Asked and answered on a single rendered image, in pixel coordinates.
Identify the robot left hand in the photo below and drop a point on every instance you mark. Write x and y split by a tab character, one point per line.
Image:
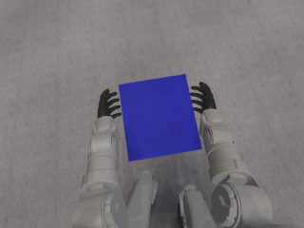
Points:
104	104

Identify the left robot upper arm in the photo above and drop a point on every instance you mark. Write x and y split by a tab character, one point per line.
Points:
105	210

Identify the robot right shin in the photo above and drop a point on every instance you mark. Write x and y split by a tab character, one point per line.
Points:
187	187

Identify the right robot forearm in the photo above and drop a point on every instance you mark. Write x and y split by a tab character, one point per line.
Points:
222	151

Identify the right robot upper arm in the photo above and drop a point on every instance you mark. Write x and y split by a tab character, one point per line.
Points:
235	205

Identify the robot right thigh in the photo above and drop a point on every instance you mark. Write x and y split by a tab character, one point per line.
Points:
194	209

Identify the carton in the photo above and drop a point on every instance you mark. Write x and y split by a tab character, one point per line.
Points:
158	118

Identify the left robot forearm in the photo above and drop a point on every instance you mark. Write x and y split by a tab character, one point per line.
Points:
102	172

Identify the robot right hand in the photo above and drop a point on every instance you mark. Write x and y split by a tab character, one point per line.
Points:
207	97

